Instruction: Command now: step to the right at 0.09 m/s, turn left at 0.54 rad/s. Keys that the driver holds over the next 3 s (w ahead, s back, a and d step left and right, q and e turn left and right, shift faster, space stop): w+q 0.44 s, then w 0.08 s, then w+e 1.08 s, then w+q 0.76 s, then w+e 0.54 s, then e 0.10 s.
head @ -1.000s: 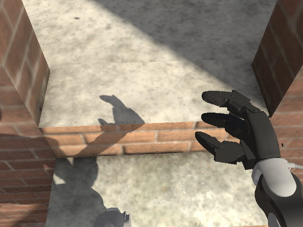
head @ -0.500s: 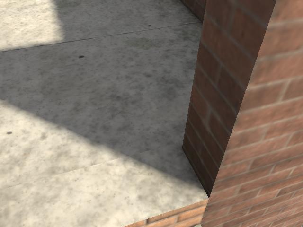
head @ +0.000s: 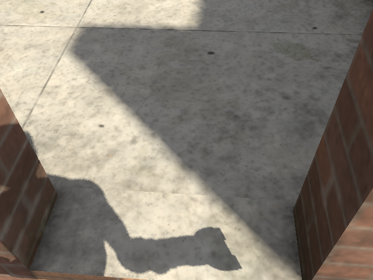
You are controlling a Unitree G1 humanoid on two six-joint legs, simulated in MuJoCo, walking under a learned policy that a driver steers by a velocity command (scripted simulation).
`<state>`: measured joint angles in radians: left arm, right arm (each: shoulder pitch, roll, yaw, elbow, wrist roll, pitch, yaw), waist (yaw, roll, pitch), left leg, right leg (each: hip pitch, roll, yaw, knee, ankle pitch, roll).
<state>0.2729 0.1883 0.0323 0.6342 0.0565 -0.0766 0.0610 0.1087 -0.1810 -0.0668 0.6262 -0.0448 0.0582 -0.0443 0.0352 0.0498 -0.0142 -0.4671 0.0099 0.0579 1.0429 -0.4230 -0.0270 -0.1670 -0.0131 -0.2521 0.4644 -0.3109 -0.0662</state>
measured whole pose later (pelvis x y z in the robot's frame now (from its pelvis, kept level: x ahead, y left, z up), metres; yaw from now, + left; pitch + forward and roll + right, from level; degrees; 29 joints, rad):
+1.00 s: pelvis +0.12 +0.03 +0.11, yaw +10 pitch +5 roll +4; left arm 0.39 0.25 0.05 0.95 0.05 -0.07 -0.12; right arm 0.24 -0.19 0.00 0.88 -0.09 0.02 0.09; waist 0.00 -0.05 -0.07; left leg -0.54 -0.05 0.12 1.09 -0.60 0.07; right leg -0.76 0.17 0.32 1.87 -0.10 -0.24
